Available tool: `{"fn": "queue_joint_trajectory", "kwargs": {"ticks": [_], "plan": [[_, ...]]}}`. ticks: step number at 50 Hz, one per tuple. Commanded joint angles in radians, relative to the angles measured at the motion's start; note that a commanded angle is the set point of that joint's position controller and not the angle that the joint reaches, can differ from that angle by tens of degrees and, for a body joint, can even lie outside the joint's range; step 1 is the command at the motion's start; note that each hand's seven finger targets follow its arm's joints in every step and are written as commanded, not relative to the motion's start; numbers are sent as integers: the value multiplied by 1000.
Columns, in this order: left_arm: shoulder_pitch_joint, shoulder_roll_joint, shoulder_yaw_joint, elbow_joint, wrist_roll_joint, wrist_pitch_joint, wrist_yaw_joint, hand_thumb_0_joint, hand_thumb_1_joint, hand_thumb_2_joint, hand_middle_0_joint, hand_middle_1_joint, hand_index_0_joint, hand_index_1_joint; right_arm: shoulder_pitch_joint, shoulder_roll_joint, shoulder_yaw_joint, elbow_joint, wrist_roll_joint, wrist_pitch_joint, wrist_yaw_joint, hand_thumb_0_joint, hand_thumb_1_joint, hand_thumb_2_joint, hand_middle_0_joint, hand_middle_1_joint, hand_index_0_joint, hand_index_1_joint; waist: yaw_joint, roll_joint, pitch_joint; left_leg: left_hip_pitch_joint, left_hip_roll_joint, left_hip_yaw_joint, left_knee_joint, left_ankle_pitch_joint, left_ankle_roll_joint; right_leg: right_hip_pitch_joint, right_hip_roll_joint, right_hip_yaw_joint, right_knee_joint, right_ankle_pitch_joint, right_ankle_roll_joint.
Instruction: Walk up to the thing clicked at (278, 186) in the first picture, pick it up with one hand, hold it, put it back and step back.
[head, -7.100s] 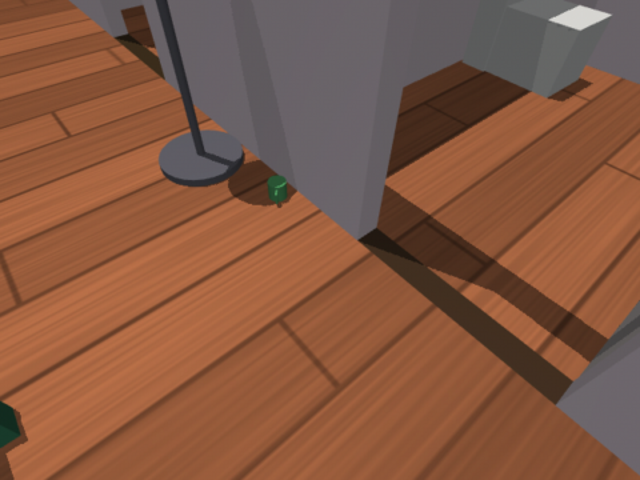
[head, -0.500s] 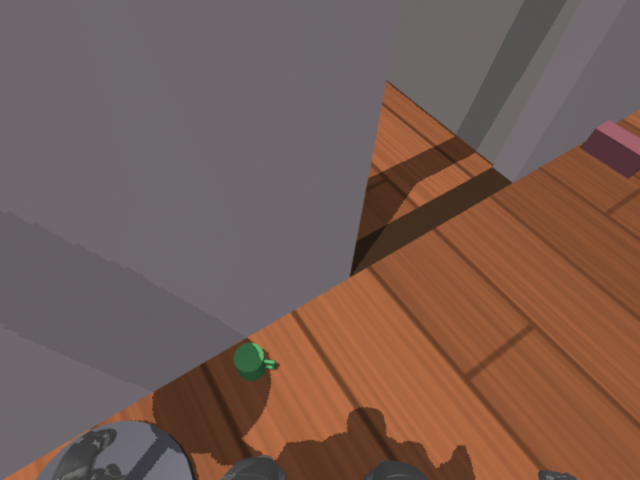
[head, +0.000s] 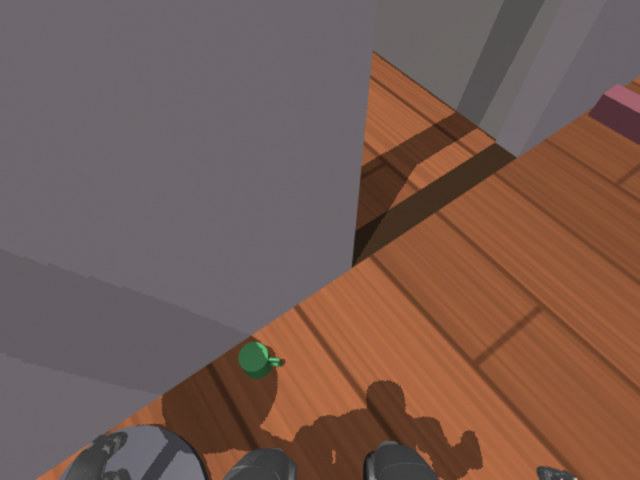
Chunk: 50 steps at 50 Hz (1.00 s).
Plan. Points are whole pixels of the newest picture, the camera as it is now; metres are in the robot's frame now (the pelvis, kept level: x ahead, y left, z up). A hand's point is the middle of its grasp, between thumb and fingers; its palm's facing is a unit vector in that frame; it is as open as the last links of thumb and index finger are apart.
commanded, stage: walk up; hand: left
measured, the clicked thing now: (261, 360) +0.44 +0.20 -0.72
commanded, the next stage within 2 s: none
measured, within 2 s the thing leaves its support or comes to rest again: neither
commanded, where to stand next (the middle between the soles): +0.05 -0.02 m, yaw +0 degrees
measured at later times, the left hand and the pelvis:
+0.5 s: hand out of the picture +0.07 +0.25 -0.15, palm faces -0.03 -0.94 -0.33, open 7.4 cm; pelvis +0.00 -0.01 +0.01, yaw +1 degrees
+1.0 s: hand out of the picture +0.11 +0.27 -0.14, palm faces -0.02 -0.92 -0.40, open 7.4 cm; pelvis -0.03 +0.00 +0.01, yaw +0 degrees
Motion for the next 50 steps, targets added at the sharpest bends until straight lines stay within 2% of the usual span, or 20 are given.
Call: {"fn": "queue_joint_trajectory", "kwargs": {"ticks": [1, 3, 4, 5, 6, 7, 8, 11, 13, 15, 17, 18, 21, 23, 29, 38, 39, 41, 46, 50], "plan": [[-27, 229, 61, -91, 22, -7, 13, 0, 900, 900, -200, -300, -200, -300, 150, -179, -38, -10, -2, -39, -6, 0, -900, -900, 200, 300, 200, 300, 8, -269, -306, 22, 31, 24, -120, 23, -19, 178, -165, 167, -156, 218, -202], [-13, 233, 64, -97, 23, 10, -1, 0, 900, 900, -200, -300, -200, -300, 162, -174, -36, 20, -23, -62, -6, 0, -900, -900, 200, 300, 200, 300, 18, -254, -293, 68, 14, 83, -394, 111, -34, 185, -134, 149, -105, 37, -185], [-23, 231, 62, -97, 13, 21, -11, 0, 900, 900, -200, -300, -200, -300, 174, -161, -36, 36, -35, -74, -9, 0, -900, -900, 200, 300, 200, 300, 1, -227, -273, 167, 8, 96, -563, 236, -30, 120, -127, 137, -52, 61, -161], [-4, 186, 50, -94, 0, 30, -16, 0, 900, 900, -200, -300, -200, -300, 129, -175, -40, 25, -55, -86, -17, 0, -900, -900, 200, 300, 200, 300, 8, -169, -249, 264, 64, -5, -615, 342, -19, 2, -116, 139, 11, 99, -111], [19, 133, 39, -100, -17, 31, -20, 0, 900, 900, -200, -300, -200, -300, 63, -252, -51, -6, -73, -97, -24, 0, -900, -900, 200, 300, 200, 300, 37, 29, -206, 262, 274, -295, -649, 444, 39, -119, -17, 118, 119, 23, -40], [-50, 197, 60, -94, -11, 34, -7, 0, 900, 900, -200, -300, -200, -300, -20, -342, -62, -28, -49, -97, -23, 0, -900, -900, 200, 300, 200, 300, 18, 113, -147, 64, 438, -410, -631, 549, 177, -62, 3, 91, 147, -278, -15], [-90, 230, 75, -91, -1, 32, -8, 0, 900, 900, -200, -300, -200, -300, -40, -329, -65, -33, -47, -103, -24, 0, -900, -900, 200, 300, 200, 300, 3, 74, -110, 4, 449, -415, -628, 586, 235, -13, -10, 123, 231, -275, -11], [-40, 195, 68, -70, -18, 13, -22, 0, 900, 900, -200, -300, -200, -300, -41, -255, -42, -29, -48, -116, -25, 0, -900, -900, 200, 300, 200, 300, 38, 127, -176, 208, 294, -146, -478, 879, 140, -25, -6, 65, 121, -180, -30], [8, 159, 54, -29, -18, -14, -28, 0, 900, 900, -200, -300, -200, -300, -58, -217, -34, -21, -39, -106, -11, 0, -900, -900, 200, 300, 200, 300, 46, 138, -255, 249, 208, -41, -416, 780, 64, 128, 7, 10, -150, 43, -31], [21, 212, 56, -8, -3, -40, -18, 0, 900, 900, -200, -300, -200, -300, -27, -189, -25, -33, -26, -87, -4, 0, -900, -900, 200, 300, 200, 300, 31, 50, -301, 91, 147, -3, -374, 615, 14, 349, -53, 108, -132, 404, -63], [14, 276, 58, 0, -8, -52, -15, 0, 900, 900, -200, -300, -200, -300, -10, -159, -21, -19, -30, -71, -1, 0, -900, -900, 200, 300, 200, 300, 18, -71, -275, 80, 79, 28, -350, 178, -11, 233, -223, 310, -208, 167, -163], [-11, 271, 51, -6, -6, -49, -17, 0, 900, 900, -200, -300, -200, -300, -20, -161, -22, -8, -36, -68, 2, 0, -900, -900, 200, 300, 200, 300, 9, -88, -238, 119, 72, 25, -382, 122, -5, 154, -227, 321, -249, 56, -167], [-74, 218, 29, -3, -7, -40, -23, 0, 900, 900, -200, -300, -200, -300, -2, -190, -25, 21, -45, -79, 18, 0, -900, -900, 200, 300, 200, 300, -14, -74, -180, 203, 137, -63, -583, 199, 28, 33, -102, 168, -221, -47, -54], [-26, 203, 26, 38, -12, -44, -23, 0, 900, 900, -200, -300, -200, -300, -62, -199, -21, 16, -38, -85, 23, 0, -900, -900, 200, 300, 200, 300, 30, -47, -181, 172, 176, -90, -601, 238, 46, 113, -43, 102, -211, -8, -26], [-25, 215, 23, 74, -20, -55, -17, 0, 900, 900, -200, -300, -200, -300, -49, -197, -11, 53, -30, -85, 17, 0, -900, -900, 200, 300, 200, 300, 19, -36, -238, 224, 150, -20, -607, 435, 13, 218, -78, 117, -234, 242, -32], [-33, 202, 16, 111, -19, -49, -12, 0, 900, 900, -200, -300, -200, -300, -70, -192, -14, 81, -26, -78, 12, 0, -900, -900, 200, 300, 200, 300, 22, -30, -217, 243, 164, -10, -651, 493, 11, 245, -69, 90, -253, 286, -16], [-59, 255, 41, 97, -33, -31, -3, 0, 900, 900, -200, -300, -200, -300, -104, -231, -24, 88, -12, -56, 6, 0, -900, -900, 200, 300, 200, 300, 33, -48, -105, 202, 167, -21, -564, 754, 7, 159, -91, 102, -183, 550, -20], [-45, 256, 46, 74, -39, -22, 5, 0, 900, 900, -200, -300, -200, -300, -76, -217, -29, 73, 2, -46, 3, 0, -900, -900, 200, 300, 200, 300, 25, -55, -194, 224, 160, 1, -511, 850, 5, 213, -97, 77, -145, 667, -32], [-65, 264, 53, 16, -30, 4, 9, 0, 900, 900, -200, -300, -200, -300, -76, -201, -47, 28, -7, -19, 3, 0, -900, -900, 200, 300, 200, 300, 19, -72, -323, 237, 121, 27, -381, 718, 23, 187, -136, 118, -93, 618, -90], [-98, 286, 59, -30, -19, 23, 11, 0, 900, 900, -200, -300, -200, -300, -52, -196, -60, -12, -15, 2, 11, 0, -900, -900, 200, 300, 200, 300, 6, -100, -321, 199, 103, 2, -277, 546, 60, 80, -161, 161, -51, 438, -139]]}}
